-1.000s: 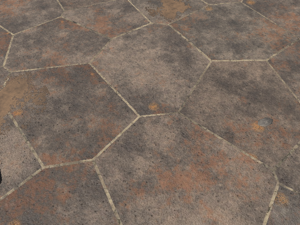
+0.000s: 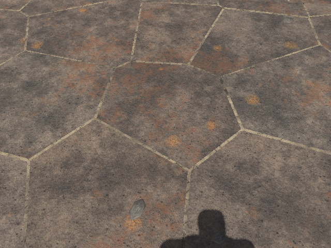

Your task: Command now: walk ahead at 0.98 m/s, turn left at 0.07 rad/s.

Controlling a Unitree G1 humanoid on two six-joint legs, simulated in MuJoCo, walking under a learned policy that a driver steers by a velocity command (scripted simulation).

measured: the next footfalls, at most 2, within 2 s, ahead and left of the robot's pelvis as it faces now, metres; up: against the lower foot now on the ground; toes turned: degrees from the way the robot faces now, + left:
right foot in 0.28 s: +0.45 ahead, -0.16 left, +0.00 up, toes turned +14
left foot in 0.72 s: +0.74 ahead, +0.23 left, +0.00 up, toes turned +39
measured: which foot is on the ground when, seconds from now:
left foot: down 0.00-0.26, up 0.28-0.70, down 0.72-1.00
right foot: up 0.00-0.26, down 0.28-0.72, up 0.74-1.00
